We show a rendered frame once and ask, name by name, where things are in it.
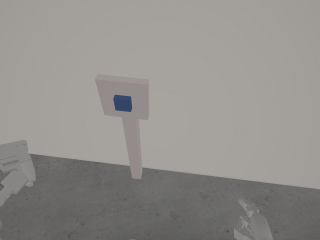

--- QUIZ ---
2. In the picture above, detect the panel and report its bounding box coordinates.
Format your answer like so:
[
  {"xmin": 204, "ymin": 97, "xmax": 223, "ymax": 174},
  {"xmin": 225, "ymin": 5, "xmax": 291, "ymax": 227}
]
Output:
[{"xmin": 95, "ymin": 74, "xmax": 149, "ymax": 180}]

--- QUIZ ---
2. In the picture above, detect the button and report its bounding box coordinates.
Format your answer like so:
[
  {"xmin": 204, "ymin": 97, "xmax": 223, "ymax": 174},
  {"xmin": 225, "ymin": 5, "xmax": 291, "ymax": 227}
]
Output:
[{"xmin": 113, "ymin": 95, "xmax": 132, "ymax": 112}]

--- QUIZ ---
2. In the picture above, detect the robot right hand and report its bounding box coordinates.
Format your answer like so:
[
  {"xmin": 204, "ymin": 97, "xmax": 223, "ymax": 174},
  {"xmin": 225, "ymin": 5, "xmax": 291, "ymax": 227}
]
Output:
[{"xmin": 233, "ymin": 197, "xmax": 273, "ymax": 240}]

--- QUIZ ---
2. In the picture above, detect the robot left hand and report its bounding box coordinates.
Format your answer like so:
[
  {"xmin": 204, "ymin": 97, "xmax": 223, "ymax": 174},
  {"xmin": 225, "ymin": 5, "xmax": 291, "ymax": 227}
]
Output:
[{"xmin": 0, "ymin": 140, "xmax": 36, "ymax": 207}]

